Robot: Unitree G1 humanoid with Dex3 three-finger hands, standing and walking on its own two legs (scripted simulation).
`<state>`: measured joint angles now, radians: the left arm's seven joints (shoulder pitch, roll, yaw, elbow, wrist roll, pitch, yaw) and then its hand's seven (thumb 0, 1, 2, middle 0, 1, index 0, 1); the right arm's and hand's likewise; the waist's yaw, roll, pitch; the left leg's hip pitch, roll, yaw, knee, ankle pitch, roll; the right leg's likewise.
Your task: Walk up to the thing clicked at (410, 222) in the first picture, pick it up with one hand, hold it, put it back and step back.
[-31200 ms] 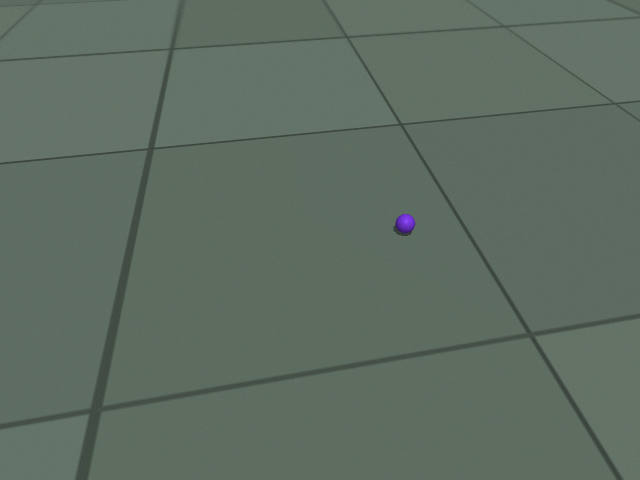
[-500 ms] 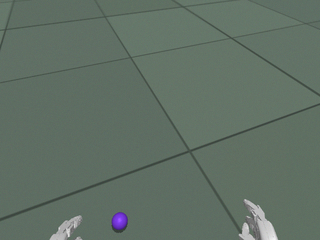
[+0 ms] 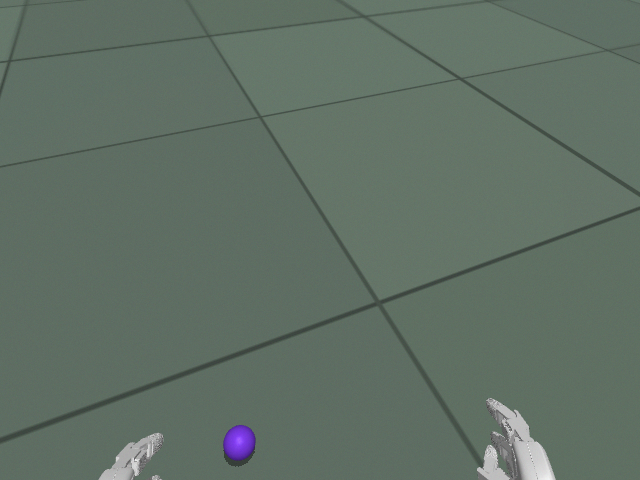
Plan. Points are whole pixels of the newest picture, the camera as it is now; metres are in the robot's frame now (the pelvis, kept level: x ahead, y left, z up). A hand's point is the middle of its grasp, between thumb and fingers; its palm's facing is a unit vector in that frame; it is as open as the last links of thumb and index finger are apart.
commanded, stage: stand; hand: left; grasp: from above
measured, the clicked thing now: (239, 442) +0.42 +0.21 -0.67
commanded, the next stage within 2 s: none
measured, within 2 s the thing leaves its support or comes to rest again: neither
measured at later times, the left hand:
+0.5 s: hand out of the picture +0.07 +0.24 -0.11, palm faces +0.04 -0.95 -0.32, open 7.4 cm
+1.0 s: hand out of the picture +0.03 +0.24 -0.10, palm faces +0.03 -0.95 -0.32, open 7.4 cm
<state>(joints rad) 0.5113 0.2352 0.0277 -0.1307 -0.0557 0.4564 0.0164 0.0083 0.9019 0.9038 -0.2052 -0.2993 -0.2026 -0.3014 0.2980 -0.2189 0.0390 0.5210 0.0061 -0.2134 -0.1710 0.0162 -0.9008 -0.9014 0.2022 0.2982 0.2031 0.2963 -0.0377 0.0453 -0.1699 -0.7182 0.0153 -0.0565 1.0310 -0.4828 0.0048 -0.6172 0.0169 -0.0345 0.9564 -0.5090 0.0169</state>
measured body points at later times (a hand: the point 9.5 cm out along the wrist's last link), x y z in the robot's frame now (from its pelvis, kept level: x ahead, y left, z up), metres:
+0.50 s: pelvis +0.00 +0.01 +0.05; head +0.01 +0.02 +0.50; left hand +0.06 +0.29 -0.08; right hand +0.09 -0.27 -0.08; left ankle +0.02 +0.11 -0.68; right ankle -0.02 -0.13 -0.68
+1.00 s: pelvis -0.01 +0.01 +0.07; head -0.01 +0.01 +0.52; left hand +0.03 +0.29 -0.07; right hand +0.05 -0.28 -0.07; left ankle +0.02 +0.11 -0.68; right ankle -0.02 -0.13 -0.68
